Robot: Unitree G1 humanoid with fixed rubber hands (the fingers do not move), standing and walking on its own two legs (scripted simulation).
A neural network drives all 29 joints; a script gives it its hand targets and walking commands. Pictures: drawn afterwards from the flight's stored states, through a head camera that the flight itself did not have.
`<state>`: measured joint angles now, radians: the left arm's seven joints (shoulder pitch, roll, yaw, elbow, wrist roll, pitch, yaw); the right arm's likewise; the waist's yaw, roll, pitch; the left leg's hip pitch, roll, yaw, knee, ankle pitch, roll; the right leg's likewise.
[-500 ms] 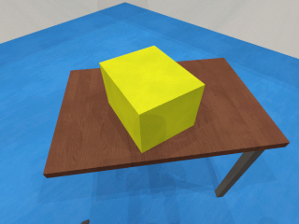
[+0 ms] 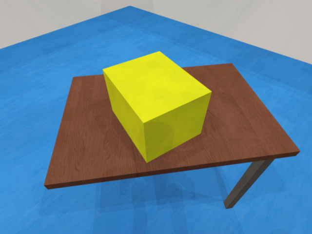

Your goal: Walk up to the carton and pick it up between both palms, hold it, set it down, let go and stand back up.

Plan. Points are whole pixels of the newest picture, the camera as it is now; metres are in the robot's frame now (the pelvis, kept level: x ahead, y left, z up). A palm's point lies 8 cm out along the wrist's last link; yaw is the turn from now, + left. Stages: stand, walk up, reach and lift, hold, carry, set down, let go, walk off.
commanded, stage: stand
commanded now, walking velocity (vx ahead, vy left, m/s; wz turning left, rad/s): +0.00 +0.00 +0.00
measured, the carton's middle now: (153, 102) +0.55 +0.05 +0.01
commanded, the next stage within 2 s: walk up in 0.60 s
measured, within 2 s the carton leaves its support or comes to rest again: neither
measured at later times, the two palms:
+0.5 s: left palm out of the picture +0.03 +0.23 -0.13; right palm out of the picture +0.03 -0.23 -0.13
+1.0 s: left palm out of the picture +0.01 +0.23 -0.13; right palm out of the picture +0.01 -0.25 -0.13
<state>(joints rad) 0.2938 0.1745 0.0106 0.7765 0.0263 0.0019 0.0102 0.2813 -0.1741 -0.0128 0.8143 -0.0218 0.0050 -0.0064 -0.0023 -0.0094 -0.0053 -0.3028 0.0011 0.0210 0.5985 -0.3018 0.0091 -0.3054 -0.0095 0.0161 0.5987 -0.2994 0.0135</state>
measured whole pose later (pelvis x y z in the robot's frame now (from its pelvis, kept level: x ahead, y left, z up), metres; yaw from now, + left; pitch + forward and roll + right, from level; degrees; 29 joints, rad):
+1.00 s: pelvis +0.01 -0.01 +0.01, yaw +3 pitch -1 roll +0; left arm 0.35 0.20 0.04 0.97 0.03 0.00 0.03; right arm 0.39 -0.17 -0.03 0.97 -0.03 -0.01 -0.05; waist 0.00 -0.02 0.01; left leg -0.23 0.00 -0.04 0.53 -0.28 -0.01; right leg -0.21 -0.01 -0.04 0.52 -0.30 0.00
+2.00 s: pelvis +0.04 -0.05 +0.00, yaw +13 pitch -4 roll +0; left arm 0.36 0.27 -0.01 0.69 0.00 0.02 -0.01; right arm 0.28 -0.25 0.00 0.68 -0.01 0.02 0.00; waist 0.01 0.01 0.05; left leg -0.27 0.01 -0.05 0.57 -0.24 -0.02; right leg -0.18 -0.03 -0.08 0.58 -0.34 0.00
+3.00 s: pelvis +0.02 -0.06 -0.01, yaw +16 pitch -3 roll -1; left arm 0.32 0.32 0.00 0.65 0.01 0.06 -0.03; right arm 0.28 -0.29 -0.01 0.62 -0.02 0.01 -0.02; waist 0.02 -0.01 0.07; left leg -0.36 0.00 -0.09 0.66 -0.24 -0.03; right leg -0.25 -0.04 -0.13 0.66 -0.36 -0.02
